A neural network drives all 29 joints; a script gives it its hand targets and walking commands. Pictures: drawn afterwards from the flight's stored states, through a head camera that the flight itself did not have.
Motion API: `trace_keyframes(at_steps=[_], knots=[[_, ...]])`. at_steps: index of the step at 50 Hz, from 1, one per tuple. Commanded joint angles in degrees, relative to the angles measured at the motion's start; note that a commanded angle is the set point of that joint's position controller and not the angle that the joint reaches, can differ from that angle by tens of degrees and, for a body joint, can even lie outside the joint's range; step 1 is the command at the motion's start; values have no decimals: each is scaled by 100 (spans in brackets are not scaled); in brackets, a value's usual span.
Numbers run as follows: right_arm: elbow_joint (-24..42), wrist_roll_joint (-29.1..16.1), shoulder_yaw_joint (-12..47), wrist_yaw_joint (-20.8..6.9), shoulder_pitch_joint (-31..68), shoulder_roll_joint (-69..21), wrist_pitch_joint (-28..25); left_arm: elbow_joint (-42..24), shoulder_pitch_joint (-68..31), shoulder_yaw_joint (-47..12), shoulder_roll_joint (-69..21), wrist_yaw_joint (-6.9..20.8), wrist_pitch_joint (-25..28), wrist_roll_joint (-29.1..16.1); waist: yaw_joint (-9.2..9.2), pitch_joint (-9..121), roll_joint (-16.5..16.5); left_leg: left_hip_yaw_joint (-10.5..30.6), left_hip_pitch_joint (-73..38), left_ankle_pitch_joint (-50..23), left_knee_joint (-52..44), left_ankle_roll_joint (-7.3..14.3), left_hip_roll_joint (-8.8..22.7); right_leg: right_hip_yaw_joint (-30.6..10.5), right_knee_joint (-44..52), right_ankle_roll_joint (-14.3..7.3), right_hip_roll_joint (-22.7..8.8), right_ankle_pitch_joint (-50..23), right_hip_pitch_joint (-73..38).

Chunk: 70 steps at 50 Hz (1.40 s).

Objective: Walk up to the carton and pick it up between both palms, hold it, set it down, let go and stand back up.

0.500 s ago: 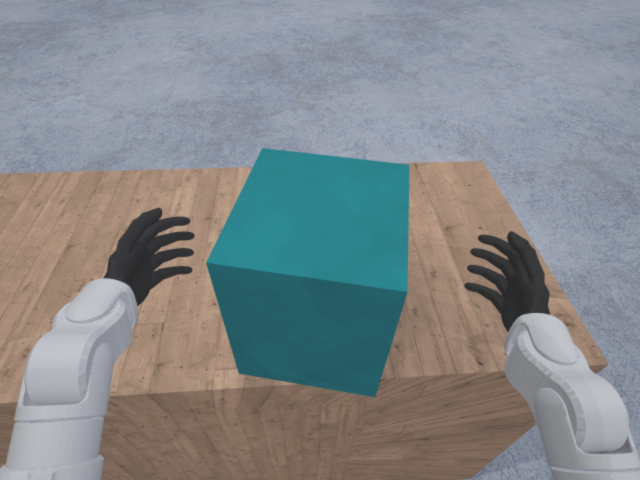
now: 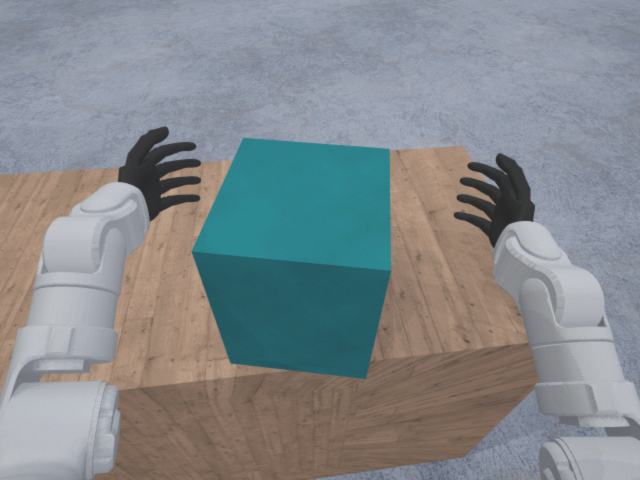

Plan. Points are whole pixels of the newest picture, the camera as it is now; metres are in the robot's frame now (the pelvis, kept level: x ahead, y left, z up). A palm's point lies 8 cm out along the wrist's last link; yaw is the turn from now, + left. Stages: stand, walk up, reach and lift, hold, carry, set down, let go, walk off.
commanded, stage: reach and lift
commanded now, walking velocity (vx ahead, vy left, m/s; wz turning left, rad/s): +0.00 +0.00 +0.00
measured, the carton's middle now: (306, 261) +0.41 +0.01 +0.05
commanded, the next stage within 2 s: none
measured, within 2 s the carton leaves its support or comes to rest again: neither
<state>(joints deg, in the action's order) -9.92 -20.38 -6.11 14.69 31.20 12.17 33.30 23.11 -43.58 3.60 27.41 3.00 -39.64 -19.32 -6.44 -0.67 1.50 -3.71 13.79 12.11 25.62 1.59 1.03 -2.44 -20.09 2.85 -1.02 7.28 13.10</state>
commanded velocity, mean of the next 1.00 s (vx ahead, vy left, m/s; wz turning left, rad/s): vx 0.00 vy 0.00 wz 0.00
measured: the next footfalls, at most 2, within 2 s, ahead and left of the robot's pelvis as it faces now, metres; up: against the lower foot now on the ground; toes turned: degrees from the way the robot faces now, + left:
none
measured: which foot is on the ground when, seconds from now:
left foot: down 0.00-1.00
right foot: down 0.00-1.00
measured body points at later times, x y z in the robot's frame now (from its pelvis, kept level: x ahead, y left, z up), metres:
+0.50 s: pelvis +0.01 -0.01 +0.00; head +0.02 +0.02 +0.45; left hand +0.48 +0.19 +0.19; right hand +0.41 -0.21 +0.17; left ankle +0.02 +0.10 -0.74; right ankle +0.04 -0.15 -0.74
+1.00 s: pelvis +0.00 -0.01 -0.01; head +0.04 +0.02 +0.44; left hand +0.45 +0.17 +0.07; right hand +0.39 -0.20 +0.06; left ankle +0.02 +0.10 -0.74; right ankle +0.04 -0.15 -0.74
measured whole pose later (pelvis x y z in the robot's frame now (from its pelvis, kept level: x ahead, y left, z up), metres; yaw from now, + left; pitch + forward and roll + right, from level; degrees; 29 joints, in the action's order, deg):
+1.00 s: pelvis +0.00 -0.01 -0.01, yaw +2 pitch +8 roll -2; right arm -40.2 -8.2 -7.6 15.6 34.7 1.8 8.2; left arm 58.4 -46.7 -1.6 18.8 1.0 -6.2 -15.5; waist -8.0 4.7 0.1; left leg -0.5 26.4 13.9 32.2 0.9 1.4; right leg 0.1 -25.1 2.3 -0.4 9.1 24.1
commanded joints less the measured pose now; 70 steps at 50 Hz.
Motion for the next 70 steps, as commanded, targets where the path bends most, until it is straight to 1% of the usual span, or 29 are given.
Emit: trace_keyframes(at_steps=[1, 5, 12, 13, 15, 16, 18, 22, 24, 26, 29, 33, 34, 36, 39, 43, 45, 48, 49, 53, 54, 56, 57, 58, 60, 64, 67, 69, 70], knots=[[1072, -25, -247, -61, 3302, 989, -490, -863, -3582, 400, 1482, -23, 593, -27, -75, 3504, -596, 206, -804, -1112, -459, -173, -54, 233, -109, -320, 380, -1654, -1314], [826, 23, -280, -41, 3875, 995, -555, -415, -4143, 322, 1664, -4, 803, -112, -141, 3768, -532, 242, -747, -1132, -400, -143, -81, 229, -158, -264, 339, -1850, -1391], [-118, 110, -339, -16, 4554, 952, -680, 627, -4805, -53, 1593, 22, 1119, -214, -366, 3818, -731, 306, -857, -1039, -329, -206, -95, 280, -98, -279, 299, -1809, -1183], [-212, 106, -310, -24, 4634, 910, -703, 735, -4903, -74, 1635, 12, 1179, -166, -340, 3882, -774, 323, -933, -1078, -328, -217, -82, 307, -119, -267, 287, -1841, -1197], [-420, 158, -327, -1, 4647, 937, -783, 923, -4907, -153, 1549, 19, 1246, -150, -396, 3928, -819, 335, -1031, -1226, -274, -246, -99, 311, -111, -268, 293, -1971, -1191], [-628, 166, -267, 1, 4549, 863, -822, 1034, -4865, -150, 1485, 31, 1293, -87, -367, 3961, -878, 356, -1131, -1439, -207, -282, -103, 301, -121, -264, 301, -2127, -1148], [-768, 91, -202, 10, 4215, 863, -935, 1023, -4615, -145, 1354, 85, 1358, 1, -450, 4081, -934, 382, -1562, -2011, -81, -386, -101, 387, -94, -249, 346, -2471, -1139], [-1122, 150, -105, 58, 3883, 771, -1154, 1617, -4250, -95, 1150, 239, 1579, 199, -504, 3675, -752, 364, -1474, -2080, -48, -387, -164, 420, -64, -182, 353, -2634, -1252], [-1113, 197, -79, 87, 3706, 663, -1307, 1521, -4099, -67, 1026, 255, 1694, 321, -529, 3507, -788, 347, -1532, -2207, -33, -424, -188, 457, -48, -157, 371, -2682, -1234], [-876, 212, -8, 92, 3632, 476, -1496, 1436, -3954, -87, 846, 254, 1861, 338, -444, 3368, -776, 331, -1598, -2279, -26, -445, -189, 512, -14, -146, 394, -2517, -1081], [-465, 285, -9, 98, 3560, 402, -1815, 830, -3937, -28, 816, 141, 2133, 383, -359, 3587, -896, 330, -1849, -2653, 84, -511, -163, 551, -83, -130, 431, -2576, -965], [-391, 499, 15, 106, 3559, 252, -2089, 996, -3864, 77, 773, 47, 2392, 424, -163, 3485, -758, 306, -1643, -2375, 98, -478, -158, 522, -110, -143, 415, -2306, -929], [-279, 525, -28, 124, 3365, 237, -2153, 770, -3693, 44, 723, 14, 2468, 395, -181, 3567, -819, 295, -1623, -2245, 71, -478, -167, 513, -116, -154, 402, -2293, -1009], [-465, 777, -199, 122, 3601, 146, -2272, 1015, -3889, -73, 676, -62, 2695, 372, -227, 3576, -853, 328, -1414, -1892, 51, -466, -110, 532, -160, -164, 375, -1897, -771], [-517, 987, -283, 83, 3514, 76, -2494, 876, -3877, -139, 598, -193, 3049, 303, -200, 4020, -836, 338, -1377, -1790, 115, -485, -61, 548, -220, -191, 389, -1734, -506], [-945, 1267, -168, 59, 3297, -232, -2734, 1651, -3703, -192, 391, -223, 3516, 327, -155, 4480, -732, 341, -949, -1594, 270, -443, -55, 509, -403, -182, 329, -1697, -328], [-1287, 1330, -193, 77, 3166, -275, -2875, 1966, -3608, -210, 332, -205, 3733, 356, -231, 4474, -701, 347, -794, -1625, 360, -451, -47, 501, -487, -173, 331, -1773, -246], [-1605, 1279, -144, 80, 3331, -310, -3046, 2114, -3888, -219, 314, -202, 3960, 405, -228, 4701, -849, 336, -678, -1573, 470, -455, -55, 522, -594, -187, 324, -1698, -95], [-1469, 1312, -218, 97, 3416, -318, -3106, 2007, -3969, -297, 266, -199, 4036, 363, -296, 4844, -890, 371, -655, -1627, 486, -462, -51, 519, -589, -192, 310, -1740, -62], [-1701, 1263, -234, 169, 3567, -267, -3271, 2133, -4113, -371, 213, -192, 4061, 409, -375, 4942, -1019, 373, -793, -1795, 636, -500, -64, 574, -609, -181, 341, -1779, 136], [-1651, 1228, -196, 165, 3561, -247, -3301, 2090, -4032, -352, 209, -186, 4042, 407, -325, 4932, -1001, 362, -836, -1912, 671, -518, -66, 579, -628, -172, 348, -1895, 117], [-1768, 1205, -113, 211, 3597, -267, -3296, 2284, -4018, -402, 122, -151, 3974, 390, -397, 4816, -838, 360, -819, -1859, 668, -488, -76, 581, -605, -148, 360, -1868, 76], [-1730, 1143, -74, 218, 3654, -289, -3298, 2216, -4080, -401, 150, -154, 3942, 418, -354, 4758, -902, 359, -769, -1823, 639, -478, -75, 556, -616, -141, 338, -1864, 16], [-1691, 1165, -139, 236, 3699, -271, -3293, 2395, -4009, -346, 124, -143, 3900, 445, -361, 4767, -772, 353, -697, -1701, 608, -455, -81, 568, -587, -152, 354, -1770, 43], [-1844, 1132, -142, 246, 3712, -275, -3274, 2384, -4090, -406, 77, -182, 3856, 475, -406, 4610, -926, 382, -751, -1710, 603, -507, -49, 616, -570, -177, 368, -1603, 193], [-2162, 1063, -42, 250, 3815, -431, -3213, 2688, -4064, -422, -232, -178, 3734, 572, -317, 4132, -819, 347, -762, -1457, 501, -462, -45, 630, -464, -198, 359, -1290, 334], [-2202, 1071, -36, 235, 4052, -636, -3160, 2666, -4291, -506, -438, -217, 3745, 590, -282, 4022, -912, 362, -778, -1300, 469, -466, 2, 659, -421, -233, 350, -969, 517], [-2221, 1085, -60, 244, 3982, -746, -3241, 2421, -4299, -494, -601, -265, 3775, 683, -319, 4163, -976, 379, -947, -1501, 486, -506, 14, 693, -432, -232, 375, -1110, 494], [-2297, 1098, -54, 257, 4043, -809, -3243, 2468, -4326, -443, -649, -274, 3770, 719, -247, 4288, -1008, 349, -972, -1584, 539, -513, 2, 662, -412, -256, 370, -1152, 579]])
